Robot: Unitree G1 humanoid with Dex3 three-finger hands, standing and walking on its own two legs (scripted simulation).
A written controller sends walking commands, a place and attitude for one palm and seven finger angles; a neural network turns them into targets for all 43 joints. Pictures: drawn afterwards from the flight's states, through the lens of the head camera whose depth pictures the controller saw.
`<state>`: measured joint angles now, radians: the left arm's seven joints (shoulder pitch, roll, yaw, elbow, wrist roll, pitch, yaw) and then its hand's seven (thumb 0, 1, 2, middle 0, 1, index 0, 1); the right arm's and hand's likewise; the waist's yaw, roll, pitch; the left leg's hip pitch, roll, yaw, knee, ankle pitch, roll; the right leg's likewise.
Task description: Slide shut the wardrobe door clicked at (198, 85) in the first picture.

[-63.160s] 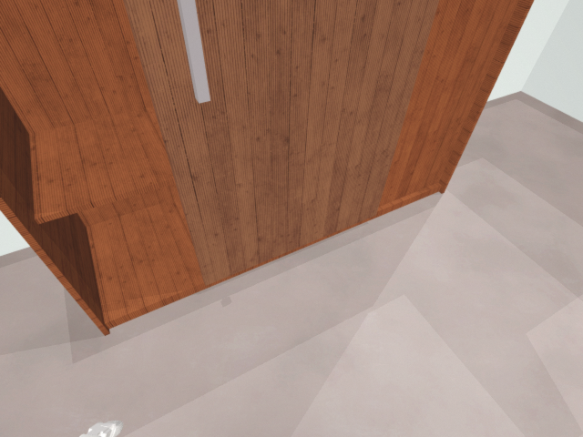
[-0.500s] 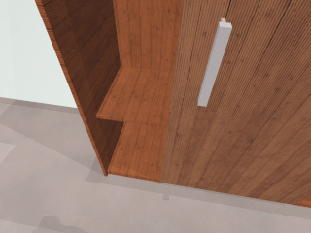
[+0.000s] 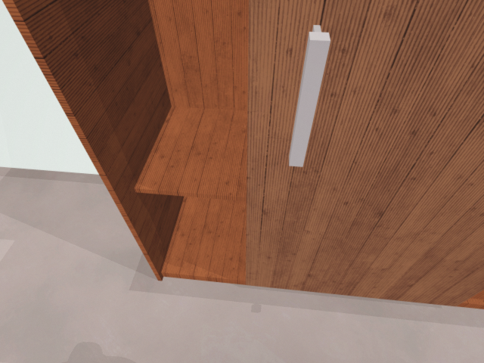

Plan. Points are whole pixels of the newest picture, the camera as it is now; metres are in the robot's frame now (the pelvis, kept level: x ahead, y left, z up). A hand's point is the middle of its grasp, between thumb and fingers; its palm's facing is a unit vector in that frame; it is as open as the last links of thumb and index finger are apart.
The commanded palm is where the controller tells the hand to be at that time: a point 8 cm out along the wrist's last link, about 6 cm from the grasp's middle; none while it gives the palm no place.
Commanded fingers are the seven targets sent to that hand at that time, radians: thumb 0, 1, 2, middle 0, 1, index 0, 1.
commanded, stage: come to a stop and stand still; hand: right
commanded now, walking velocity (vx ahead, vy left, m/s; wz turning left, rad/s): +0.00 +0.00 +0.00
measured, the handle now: (305, 103) +0.50 -0.08 +0.18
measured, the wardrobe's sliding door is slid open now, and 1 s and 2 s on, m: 0.36 0.36 0.36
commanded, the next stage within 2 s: look again from close up in 0.56 s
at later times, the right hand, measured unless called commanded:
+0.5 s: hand out of the picture +0.01 -0.20 -0.18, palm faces +0.02 +0.98 -0.20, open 7.4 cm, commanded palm none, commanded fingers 0.00 -0.90 -0.90 0.20 0.30 0.20 0.30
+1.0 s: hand out of the picture -0.01 -0.22 -0.18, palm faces +0.01 +0.97 -0.24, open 7.4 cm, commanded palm none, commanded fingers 0.00 -0.90 -0.90 0.20 0.30 0.20 0.30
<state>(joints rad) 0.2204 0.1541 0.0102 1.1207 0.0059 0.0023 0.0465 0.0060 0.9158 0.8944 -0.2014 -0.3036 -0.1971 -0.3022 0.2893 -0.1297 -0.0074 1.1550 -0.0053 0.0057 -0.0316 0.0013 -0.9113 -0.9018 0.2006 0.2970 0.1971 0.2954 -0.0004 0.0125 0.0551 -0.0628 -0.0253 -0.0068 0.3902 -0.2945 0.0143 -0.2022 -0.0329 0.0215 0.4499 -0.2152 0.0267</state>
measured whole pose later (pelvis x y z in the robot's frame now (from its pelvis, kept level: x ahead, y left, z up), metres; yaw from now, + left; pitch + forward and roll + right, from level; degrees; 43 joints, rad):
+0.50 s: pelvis +0.00 -0.02 +0.00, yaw +0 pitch -2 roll +0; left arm 0.25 0.15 0.00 1.13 0.01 0.00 0.04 0.01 0.91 0.89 -0.20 -0.30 -0.20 -0.30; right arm 0.24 -0.17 -0.01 1.13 -0.01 0.01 -0.03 0.00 -0.91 -0.90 0.20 0.30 0.20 0.30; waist 0.01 0.01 0.06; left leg -0.06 0.02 -0.02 0.38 -0.29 -0.02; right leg -0.19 0.01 0.01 0.43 -0.21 -0.01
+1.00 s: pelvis -0.02 -0.04 -0.01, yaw +1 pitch -2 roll +0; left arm 0.25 0.19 0.00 1.03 0.01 -0.01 0.01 0.01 0.93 0.89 -0.20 -0.30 -0.20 -0.30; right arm 0.31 -0.18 0.02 1.07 -0.01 0.00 -0.03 0.00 -0.91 -0.90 0.20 0.30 0.20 0.30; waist 0.00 -0.03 0.01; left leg -0.16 0.04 -0.04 0.54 -0.35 -0.03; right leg -0.27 0.03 -0.02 0.54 -0.24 -0.03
